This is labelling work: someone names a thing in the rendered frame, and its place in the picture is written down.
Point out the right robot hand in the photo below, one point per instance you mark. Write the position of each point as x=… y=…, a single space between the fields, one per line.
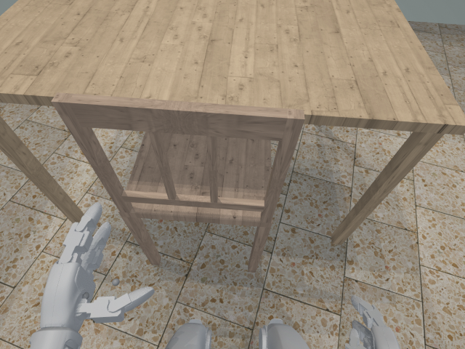
x=379 y=337

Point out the table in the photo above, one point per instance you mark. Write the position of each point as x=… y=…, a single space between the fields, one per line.
x=346 y=63

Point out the chair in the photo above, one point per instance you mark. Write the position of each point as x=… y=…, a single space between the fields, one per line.
x=198 y=162

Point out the robot left forearm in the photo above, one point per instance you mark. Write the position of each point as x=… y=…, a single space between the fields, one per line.
x=56 y=338

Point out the left robot hand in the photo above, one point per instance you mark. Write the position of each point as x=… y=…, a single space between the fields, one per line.
x=71 y=276

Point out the left robot thigh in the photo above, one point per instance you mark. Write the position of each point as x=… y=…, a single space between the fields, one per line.
x=191 y=336

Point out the right robot shin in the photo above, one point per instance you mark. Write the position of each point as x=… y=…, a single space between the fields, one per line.
x=275 y=321

